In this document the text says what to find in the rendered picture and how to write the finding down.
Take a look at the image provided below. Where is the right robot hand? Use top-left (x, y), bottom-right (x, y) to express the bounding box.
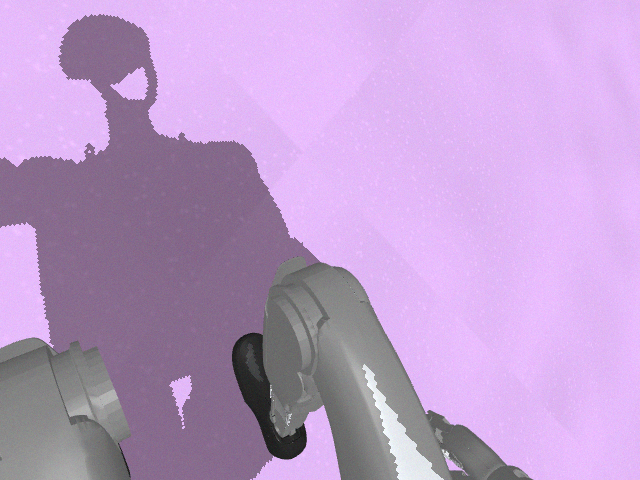
top-left (426, 410), bottom-right (507, 480)

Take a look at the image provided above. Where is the right robot foot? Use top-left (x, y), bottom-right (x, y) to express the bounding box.
top-left (232, 333), bottom-right (307, 460)

